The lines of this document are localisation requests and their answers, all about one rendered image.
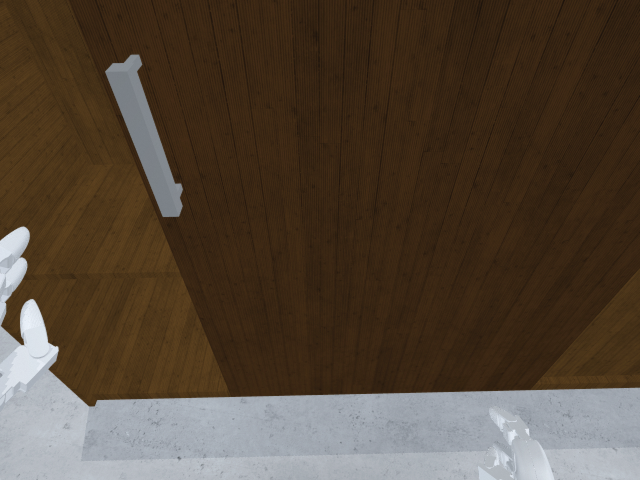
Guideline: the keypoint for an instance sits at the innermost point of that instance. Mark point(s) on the wardrobe door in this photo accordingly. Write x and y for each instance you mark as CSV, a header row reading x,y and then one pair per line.
x,y
389,196
610,344

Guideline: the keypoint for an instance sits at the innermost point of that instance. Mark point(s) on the handle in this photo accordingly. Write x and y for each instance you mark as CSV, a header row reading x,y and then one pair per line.
x,y
131,99

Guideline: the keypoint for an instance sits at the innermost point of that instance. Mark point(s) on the robot right hand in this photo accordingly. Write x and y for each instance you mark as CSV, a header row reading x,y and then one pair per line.
x,y
525,460

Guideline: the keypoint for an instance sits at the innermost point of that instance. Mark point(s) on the robot left hand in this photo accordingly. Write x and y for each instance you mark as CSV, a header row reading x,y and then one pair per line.
x,y
26,364

